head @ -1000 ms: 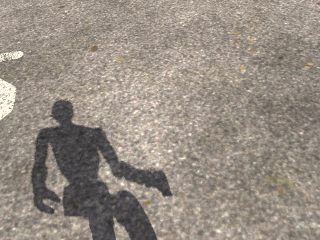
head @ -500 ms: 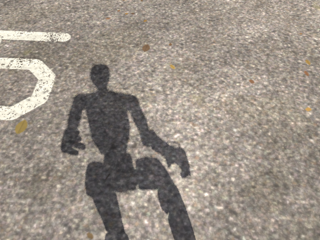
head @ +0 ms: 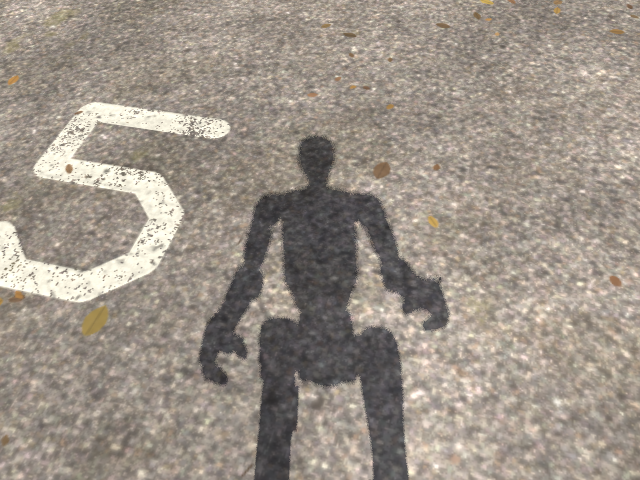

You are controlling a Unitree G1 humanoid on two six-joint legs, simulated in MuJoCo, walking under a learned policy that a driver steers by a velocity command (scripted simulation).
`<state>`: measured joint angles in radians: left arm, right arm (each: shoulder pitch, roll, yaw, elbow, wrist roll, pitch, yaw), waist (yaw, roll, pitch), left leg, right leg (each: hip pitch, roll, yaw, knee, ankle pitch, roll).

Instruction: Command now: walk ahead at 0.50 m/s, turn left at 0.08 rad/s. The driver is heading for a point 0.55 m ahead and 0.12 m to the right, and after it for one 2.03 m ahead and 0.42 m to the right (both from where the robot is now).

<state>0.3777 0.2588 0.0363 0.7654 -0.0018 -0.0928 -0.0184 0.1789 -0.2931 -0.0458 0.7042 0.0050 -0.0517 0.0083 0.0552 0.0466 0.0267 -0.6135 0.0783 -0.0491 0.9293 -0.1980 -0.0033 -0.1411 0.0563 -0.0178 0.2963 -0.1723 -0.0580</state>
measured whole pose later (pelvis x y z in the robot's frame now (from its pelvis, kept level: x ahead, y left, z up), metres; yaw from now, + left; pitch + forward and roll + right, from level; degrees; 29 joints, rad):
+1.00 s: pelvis +0.51 -0.08 +0.00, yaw -28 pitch +1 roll +0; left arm 0.31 0.28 0.06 0.68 0.00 -0.05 -0.01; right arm 0.12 -0.32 -0.06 0.75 -0.01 -0.09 0.01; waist 0.03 0.03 0.05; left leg -0.63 0.12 -0.06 0.99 -0.21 -0.04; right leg -0.21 0.10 0.04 0.35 -0.16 -0.10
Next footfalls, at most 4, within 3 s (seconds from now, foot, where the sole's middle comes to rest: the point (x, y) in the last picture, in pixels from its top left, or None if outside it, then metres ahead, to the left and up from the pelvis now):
0.24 left None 0.30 0.15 -0.78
0.76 right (441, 465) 0.53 -0.16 -0.78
1.30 left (401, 312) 0.90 -0.09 -0.78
1.78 right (496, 243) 1.12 -0.35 -0.78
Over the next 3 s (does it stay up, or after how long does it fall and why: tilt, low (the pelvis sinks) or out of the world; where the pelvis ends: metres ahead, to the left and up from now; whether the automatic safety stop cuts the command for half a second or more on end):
stays up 1.60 -0.28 -0.01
